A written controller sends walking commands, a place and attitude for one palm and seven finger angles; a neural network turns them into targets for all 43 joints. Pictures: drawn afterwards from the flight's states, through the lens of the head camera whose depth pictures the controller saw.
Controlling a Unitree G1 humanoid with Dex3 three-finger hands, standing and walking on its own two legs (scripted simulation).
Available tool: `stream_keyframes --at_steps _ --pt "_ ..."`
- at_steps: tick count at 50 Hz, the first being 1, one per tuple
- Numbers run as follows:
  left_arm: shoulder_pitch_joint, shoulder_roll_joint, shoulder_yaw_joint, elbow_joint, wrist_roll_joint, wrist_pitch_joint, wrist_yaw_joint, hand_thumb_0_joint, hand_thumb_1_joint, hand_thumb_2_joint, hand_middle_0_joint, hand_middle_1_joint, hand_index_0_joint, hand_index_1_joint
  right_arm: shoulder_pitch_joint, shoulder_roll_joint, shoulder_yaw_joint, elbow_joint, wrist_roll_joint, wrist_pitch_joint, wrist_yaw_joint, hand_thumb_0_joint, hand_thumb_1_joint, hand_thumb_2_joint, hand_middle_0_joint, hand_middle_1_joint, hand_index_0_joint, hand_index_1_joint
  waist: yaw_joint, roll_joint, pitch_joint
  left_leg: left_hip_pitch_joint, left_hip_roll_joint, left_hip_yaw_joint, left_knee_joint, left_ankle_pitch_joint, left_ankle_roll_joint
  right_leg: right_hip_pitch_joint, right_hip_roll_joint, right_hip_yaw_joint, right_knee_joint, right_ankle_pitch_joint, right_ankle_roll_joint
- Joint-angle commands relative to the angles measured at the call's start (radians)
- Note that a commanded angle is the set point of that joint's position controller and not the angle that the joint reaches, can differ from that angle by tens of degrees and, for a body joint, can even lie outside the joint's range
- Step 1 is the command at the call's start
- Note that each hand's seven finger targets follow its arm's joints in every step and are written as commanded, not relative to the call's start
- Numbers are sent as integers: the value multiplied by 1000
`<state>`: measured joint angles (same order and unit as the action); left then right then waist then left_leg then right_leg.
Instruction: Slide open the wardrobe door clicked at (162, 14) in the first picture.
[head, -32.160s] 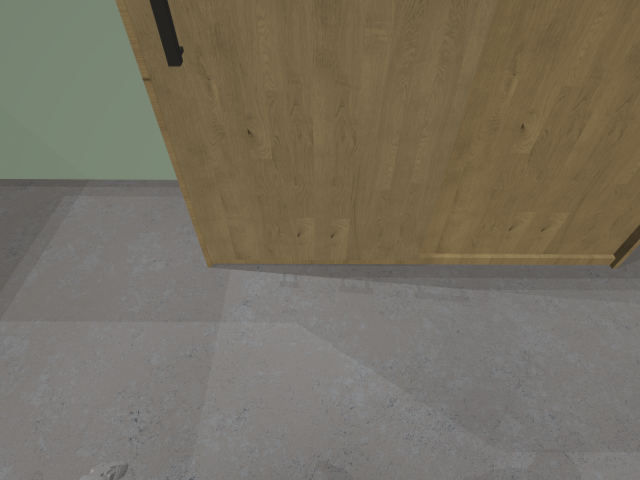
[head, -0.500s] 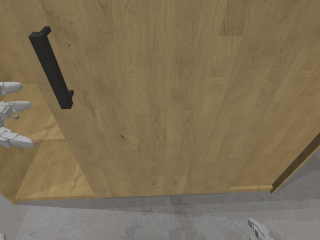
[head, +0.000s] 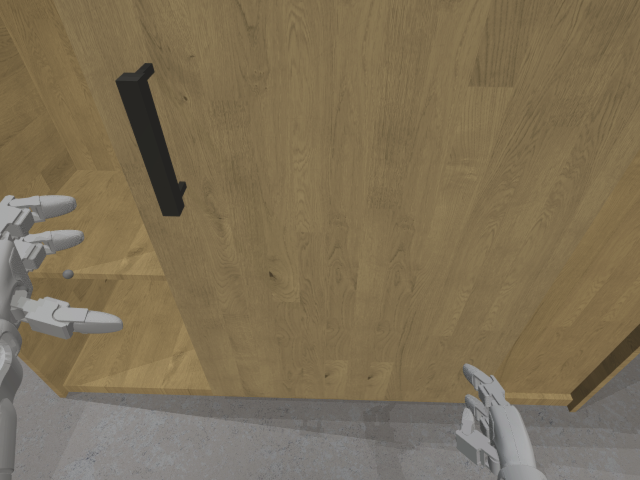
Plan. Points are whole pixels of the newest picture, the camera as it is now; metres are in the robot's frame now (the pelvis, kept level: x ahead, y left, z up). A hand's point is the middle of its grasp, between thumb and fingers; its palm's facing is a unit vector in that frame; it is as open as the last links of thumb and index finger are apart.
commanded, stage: draw the hand back to the body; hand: left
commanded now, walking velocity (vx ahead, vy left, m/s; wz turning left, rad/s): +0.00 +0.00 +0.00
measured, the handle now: (160, 144) +0.49 +0.31 +0.19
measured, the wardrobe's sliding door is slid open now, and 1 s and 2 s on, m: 0.49 0.49 0.49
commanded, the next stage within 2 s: step back with the hand held close in 0.96 s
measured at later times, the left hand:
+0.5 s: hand (113, 301) +0.22 +0.25 +0.17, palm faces +0.40 -0.85 -0.34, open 9.6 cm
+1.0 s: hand (148, 295) +0.24 +0.22 +0.16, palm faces +0.39 -0.85 -0.36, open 7.4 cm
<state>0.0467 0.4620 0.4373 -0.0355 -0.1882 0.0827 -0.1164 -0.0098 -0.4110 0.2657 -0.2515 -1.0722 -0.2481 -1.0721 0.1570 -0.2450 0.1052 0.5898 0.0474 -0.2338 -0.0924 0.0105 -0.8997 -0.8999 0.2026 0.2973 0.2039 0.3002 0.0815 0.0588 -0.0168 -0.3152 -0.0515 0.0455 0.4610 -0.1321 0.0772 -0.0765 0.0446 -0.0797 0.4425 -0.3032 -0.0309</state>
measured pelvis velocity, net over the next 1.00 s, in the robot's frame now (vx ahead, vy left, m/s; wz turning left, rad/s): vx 0.04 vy -0.03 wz -0.06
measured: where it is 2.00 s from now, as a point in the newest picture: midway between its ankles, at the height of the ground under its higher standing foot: outside the picture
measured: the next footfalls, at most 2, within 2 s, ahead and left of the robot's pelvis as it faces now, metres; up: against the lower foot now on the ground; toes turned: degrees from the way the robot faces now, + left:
none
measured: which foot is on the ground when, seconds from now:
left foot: down 0.00-1.00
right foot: down 0.00-1.00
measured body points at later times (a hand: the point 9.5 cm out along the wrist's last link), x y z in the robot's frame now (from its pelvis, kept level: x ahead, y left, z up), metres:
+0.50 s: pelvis +0.01 -0.01 +0.01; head -0.02 -0.02 +0.45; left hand +0.20 +0.29 +0.19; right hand +0.17 -0.25 -0.07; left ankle +0.11 +0.05 -0.74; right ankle -0.03 -0.10 -0.73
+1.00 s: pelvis +0.04 -0.03 +0.01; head +0.01 -0.04 +0.45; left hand +0.21 +0.26 +0.18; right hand +0.23 -0.25 -0.07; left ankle +0.11 +0.05 -0.74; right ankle -0.03 -0.10 -0.73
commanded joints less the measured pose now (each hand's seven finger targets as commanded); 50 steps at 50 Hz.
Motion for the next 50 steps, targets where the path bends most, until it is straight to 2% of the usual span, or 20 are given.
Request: stream_keyframes --at_steps 1,3,4,5,7,8,9,11,12,13,15,19,23,27,28,29,34,38,40,50 --pt "-144 227 84 -334 71 -149 185 0 -115 410 -235 -895 -235 -895 -67 -141 -81 -114 -15 -21 4 0 -900 -900 200 300 200 300 -23 59 -165 321 101 -206 -157 -239 -58 -184 -28 83 -108 42 -21" --pt "-92 151 21 -340 73 -165 209 0 -43 445 -232 -853 -232 -853 -85 -124 -87 -111 -15 -9 4 0 -900 -900 200 300 200 300 -31 32 -98 304 106 -195 -174 -272 -55 -188 -28 89 -127 5 -12" --pt "-83 181 50 -322 81 -175 219 0 -6 462 -231 -831 -231 -831 -89 -130 -86 -105 -13 -2 6 0 -900 -900 200 300 200 300 -29 21 -82 299 106 -196 -192 -329 -55 -204 -26 90 -139 -33 -8" --pt "-53 148 25 -326 80 -181 225 0 30 480 -230 -810 -230 -810 -101 -120 -87 -106 -13 4 6 0 -900 -900 200 300 200 300 -29 21 -38 277 108 -199 -210 -371 -56 -202 -26 91 -143 -67 -6" --pt "-74 197 64 -337 92 -194 236 0 102 515 -228 -767 -228 -767 -108 -131 -86 -95 -16 16 2 0 -900 -900 200 300 200 300 -24 45 -34 264 101 -197 -218 -379 -53 -185 -26 92 -150 -61 -7" --pt "-58 161 37 -389 91 -201 240 0 139 533 -226 -746 -226 -746 -111 -119 -91 -100 -17 14 1 0 -900 -900 200 300 200 300 -26 64 -44 270 103 -197 -215 -345 -53 -155 -31 93 -144 -38 -10" --pt "-41 200 77 -417 97 -210 245 0 175 550 -225 -725 -225 -725 -104 -127 -92 -98 -21 11 2 0 -900 -900 200 300 200 300 -17 87 -113 312 101 -195 -206 -289 -54 -135 -31 92 -140 1 -14" --pt "41 175 68 -424 95 -215 245 0 248 585 -223 -683 -223 -683 -111 -118 -94 -100 -24 14 4 0 -900 -900 200 300 200 300 -11 43 -91 314 100 -175 -195 -224 -51 -132 -28 86 -152 17 -12" --pt "93 169 67 -401 94 -216 241 0 284 603 -221 -661 -221 -661 -114 -121 -98 -96 -24 17 4 0 -900 -900 200 300 200 300 -8 -5 -75 301 101 -163 -191 -212 -47 -132 -27 88 -169 8 -9" --pt "127 114 21 -403 85 -218 239 0 320 620 -220 -640 -220 -640 -122 -109 -100 -100 -20 21 5 0 -900 -900 200 300 200 300 -17 -3 -2 274 101 -157 -198 -247 -47 -153 -34 92 -180 -34 -4" --pt "142 114 19 -415 87 -229 236 0 393 655 -218 -598 -218 -598 -129 -107 -102 -98 -18 24 9 0 -900 -900 200 300 200 300 -18 30 44 260 103 -168 -219 -338 -52 -175 -34 97 -187 -101 0" --pt "170 156 55 -520 99 -249 242 0 538 725 -213 -512 -213 -512 -115 -116 -107 -106 -28 11 9 0 -900 -900 200 300 200 300 -8 50 -49 297 100 -165 -204 -254 -49 -123 -33 93 -168 -14 -8" --pt "337 80 6 -507 84 -242 231 0 682 795 -207 -427 -207 -427 -114 -101 -115 -113 -27 22 14 0 -900 -900 200 300 200 300 -11 7 17 279 100 -129 -181 -187 -45 -138 -39 97 -192 -13 -1" --pt "323 103 10 -551 92 -245 226 0 827 865 -202 -342 -202 -342 -114 -108 -116 -116 -28 31 17 0 -900 -900 200 300 200 300 -13 -13 18 291 98 -122 -169 -175 -43 -147 -38 97 -205 -8 1" --pt "339 68 -21 -586 89 -244 226 0 864 882 -201 -321 -201 -321 -118 -97 -117 -122 -29 32 16 0 -900 -900 200 300 200 300 -17 23 25 300 98 -118 -163 -146 -43 -146 -39 101 -200 3 0" --pt "330 96 -3 -604 93 -245 227 0 900 900 -200 -300 -200 -300 -115 -103 -115 -123 -32 32 18 0 -900 -900 200 300 200 300 -12 50 -8 323 96 -117 -158 -131 -43 -146 -40 102 -202 18 -1" --pt "303 98 5 -570 86 -225 230 0 900 900 -200 -300 -200 -300 -122 -96 -112 -116 -33 53 10 0 -900 -900 200 300 200 300 -16 -12 29 321 92 -106 -142 -71 -38 -159 -38 104 -220 42 3" --pt "312 63 -25 -579 85 -215 225 0 900 900 -200 -300 -200 -300 -121 -88 -111 -117 -35 63 10 0 -900 -900 200 300 200 300 -15 43 1 346 89 -101 -130 -7 -37 -137 -42 106 -209 92 0" --pt "315 71 -19 -575 84 -207 224 0 900 900 -200 -300 -200 -300 -125 -88 -109 -122 -38 68 13 0 -900 -900 200 300 200 300 -11 -2 -16 349 89 -102 -128 13 -36 -131 -40 103 -207 105 2" --pt "335 91 1 -583 81 -184 218 0 900 900 -200 -300 -200 -300 -128 -87 -108 -132 -37 100 17 0 -900 -900 200 300 200 300 -5 -8 -46 345 77 -86 -99 117 -32 -102 -48 103 -191 230 7"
